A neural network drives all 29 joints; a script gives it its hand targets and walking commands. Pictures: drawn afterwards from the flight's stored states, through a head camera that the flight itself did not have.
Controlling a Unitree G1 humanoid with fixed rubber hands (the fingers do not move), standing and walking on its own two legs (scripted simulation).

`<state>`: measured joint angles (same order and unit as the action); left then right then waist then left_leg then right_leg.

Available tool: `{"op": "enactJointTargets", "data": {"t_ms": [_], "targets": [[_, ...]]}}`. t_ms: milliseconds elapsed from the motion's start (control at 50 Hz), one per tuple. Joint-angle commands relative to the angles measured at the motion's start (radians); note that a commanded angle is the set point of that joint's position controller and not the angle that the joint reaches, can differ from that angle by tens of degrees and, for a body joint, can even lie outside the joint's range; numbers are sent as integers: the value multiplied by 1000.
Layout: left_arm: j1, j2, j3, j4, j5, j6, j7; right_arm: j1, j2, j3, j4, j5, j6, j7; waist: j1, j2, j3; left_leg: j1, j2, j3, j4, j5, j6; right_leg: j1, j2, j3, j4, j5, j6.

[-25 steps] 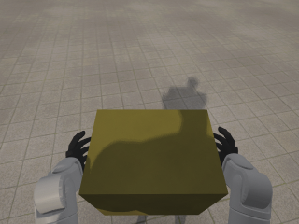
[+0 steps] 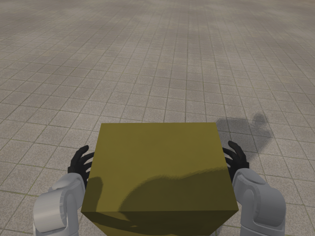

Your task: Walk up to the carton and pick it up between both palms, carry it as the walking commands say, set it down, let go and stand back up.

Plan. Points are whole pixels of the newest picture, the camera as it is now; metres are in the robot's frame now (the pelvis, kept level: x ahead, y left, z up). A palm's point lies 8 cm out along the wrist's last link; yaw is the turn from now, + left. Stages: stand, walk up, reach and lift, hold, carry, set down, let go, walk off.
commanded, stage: carry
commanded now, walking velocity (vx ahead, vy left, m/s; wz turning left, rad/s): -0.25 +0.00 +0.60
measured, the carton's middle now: (158, 183) +0.24 +0.00 +0.03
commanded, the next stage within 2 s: none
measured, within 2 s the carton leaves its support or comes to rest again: neither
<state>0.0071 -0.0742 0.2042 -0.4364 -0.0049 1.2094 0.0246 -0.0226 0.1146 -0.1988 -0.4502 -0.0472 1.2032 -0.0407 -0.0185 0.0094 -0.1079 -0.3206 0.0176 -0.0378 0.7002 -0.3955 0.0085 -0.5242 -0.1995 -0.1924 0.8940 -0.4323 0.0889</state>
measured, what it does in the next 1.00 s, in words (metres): walks backwards, turning left: right foot, then left foot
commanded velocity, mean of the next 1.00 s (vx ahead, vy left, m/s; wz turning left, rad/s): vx -0.25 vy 0.00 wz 0.60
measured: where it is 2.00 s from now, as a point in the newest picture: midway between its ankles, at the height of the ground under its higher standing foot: outside the picture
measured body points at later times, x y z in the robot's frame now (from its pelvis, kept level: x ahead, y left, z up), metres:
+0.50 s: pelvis -0.14 +0.00 +0.01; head -0.15 -0.03 +0.46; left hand +0.07 +0.21 +0.10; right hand +0.13 -0.14 +0.09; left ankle -0.13 +0.13 -0.64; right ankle -0.07 -0.08 -0.72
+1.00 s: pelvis -0.30 +0.04 +0.01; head -0.32 +0.06 +0.46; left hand -0.20 +0.33 +0.07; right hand +0.00 +0.03 +0.10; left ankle -0.34 +0.13 -0.72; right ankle -0.24 -0.10 -0.64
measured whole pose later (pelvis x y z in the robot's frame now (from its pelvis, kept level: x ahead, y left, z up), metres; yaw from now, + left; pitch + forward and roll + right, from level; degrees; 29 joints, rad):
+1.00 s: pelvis -0.30 +0.04 +0.01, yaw +32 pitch +4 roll -4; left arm 0.05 -0.07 0.20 -0.49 -0.02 1.16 0.03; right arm 0.02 0.13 -0.18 -0.49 -0.04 1.14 -0.03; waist -0.01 0.03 -0.11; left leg -0.40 -0.01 -0.11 0.63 -0.29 0.03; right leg -0.57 -0.08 -0.13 1.14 -0.47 0.10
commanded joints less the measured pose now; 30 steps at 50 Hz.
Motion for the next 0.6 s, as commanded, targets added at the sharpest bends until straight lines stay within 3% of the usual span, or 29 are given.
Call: {"op": "enactJointTargets", "data": {"t_ms": [0,20,60,80,100,120,160,180,200,220,240,280,300,320,340,360,380,400,420,460,480,500,520,540,560,580], "targets": [[-544,-849,-870,-193,-295,-43,-96,-447,733,760,-161,301,-22,125,11,187,-131,35,202,-269,-240,641,97,-208,62,182,358,-21,11],[-526,-846,-871,-187,-294,-41,-98,-410,731,754,-126,299,-21,136,14,181,-139,12,171,-229,-219,627,80,-161,63,168,364,1,9],[-549,-831,-877,-206,-297,-48,-93,-398,713,743,-125,298,-32,142,7,217,-170,98,139,-257,-220,700,76,-143,111,145,291,-21,21],[-537,-819,-874,-225,-294,-52,-90,-384,718,759,-126,301,-34,137,3,227,-187,104,138,-284,-230,672,81,-115,126,145,226,-30,18],[-559,-827,-893,-271,-302,-62,-84,-391,732,772,-161,313,-45,137,-6,226,-198,160,147,-369,-240,751,104,-123,169,136,171,-65,19],[-533,-829,-889,-250,-300,-60,-80,-352,717,764,-153,305,-44,136,-8,243,-230,163,163,-408,-245,787,118,-107,181,154,147,-66,15],[-532,-841,-896,-290,-305,-76,-77,-393,730,790,-231,331,-66,138,-11,222,-295,239,187,-441,-237,984,141,-81,214,161,69,-79,4],[-540,-862,-899,-294,-316,-78,-78,-424,743,798,-254,337,-69,133,-9,211,-315,250,181,-442,-253,956,127,-61,223,166,59,-68,4],[-508,-841,-887,-315,-314,-85,-76,-390,729,800,-259,334,-72,131,-10,220,-354,257,175,-447,-252,940,137,-13,235,172,-14,-59,-4],[-467,-853,-883,-307,-311,-91,-73,-388,747,821,-288,350,-78,133,-12,205,-381,279,181,-426,-235,1004,137,16,238,164,-58,-44,-12],[-479,-866,-898,-310,-324,-91,-73,-337,747,801,-260,333,-77,131,-12,230,-394,267,169,-445,-251,948,125,52,253,159,-101,-45,-13],[-436,-847,-874,-320,-319,-91,-73,-319,748,822,-280,334,-71,126,-11,181,-403,170,165,-442,-292,713,114,174,252,144,-208,-27,-20],[-439,-841,-866,-330,-317,-95,-78,-370,754,842,-312,347,-76,122,2,166,-383,72,141,-414,-293,625,87,279,235,148,-330,28,-32],[-404,-839,-874,-325,-321,-90,-76,-288,733,819,-294,327,-73,119,10,188,-406,7,85,-342,-279,537,55,400,218,120,-436,102,-41],[-368,-813,-848,-328,-302,-90,-79,-299,727,834,-310,330,-70,113,15,105,-386,-144,36,-311,-276,274,21,513,155,151,-533,126,-54],[-370,-796,-845,-310,-298,-81,-82,-312,726,838,-324,329,-65,110,16,-60,-351,-259,-63,-179,-114,12,-28,564,-41,289,-607,99,-106],[-371,-798,-845,-310,-301,-82,-88,-341,718,851,-348,328,-59,104,14,-267,-333,-316,-154,-8,287,-184,-66,448,-317,436,-607,298,-216],[-319,-758,-806,-275,-269,-70,-90,-371,713,865,-320,331,-48,105,8,-217,-259,-355,-56,39,517,-171,-58,303,-358,352,-637,172,-244],[-353,-740,-805,-275,-268,-66,-89,-368,711,852,-265,331,-42,111,5,-125,-203,-304,-18,8,632,-106,-55,185,-312,251,-633,163,-238],[-340,-714,-752,-233,-247,-60,-91,-385,717,862,-226,343,-34,106,0,-128,-146,-298,-23,12,687,-3,-42,162,-179,95,-582,183,-179],[-352,-716,-757,-226,-242,-54,-92,-393,707,847,-214,336,-31,107,6,-70,-161,-290,-33,44,645,34,-48,188,-155,95,-560,160,-171],[-355,-700,-746,-217,-236,-57,-92,-429,693,851,-222,341,-33,103,10,-141,-146,-305,-25,74,590,34,-61,207,-159,92,-555,116,-171],[-340,-687,-747,-204,-231,-51,-88,-379,670,836,-182,323,-25,102,8,-124,-143,-258,-11,94,521,34,-63,195,-144,59,-541,109,-156],[-344,-669,-741,-220,-224,-54,-88,-409,674,853,-198,332,-24,99,7,-194,-130,-248,-22,120,436,24,-71,215,-123,43,-536,112,-138],[-310,-657,-726,-198,-216,-52,-79,-379,667,845,-175,326,-22,88,7,-207,-123,-226,-10,125,369,-4,-67,219,-138,42,-542,130,-137],[-357,-671,-736,-242,-233,-59,-84,-440,680,861,-235,342,-26,89,8,-278,-140,-207,-7,143,324,-19,-65,227,-149,26,-540,95,-134]]}}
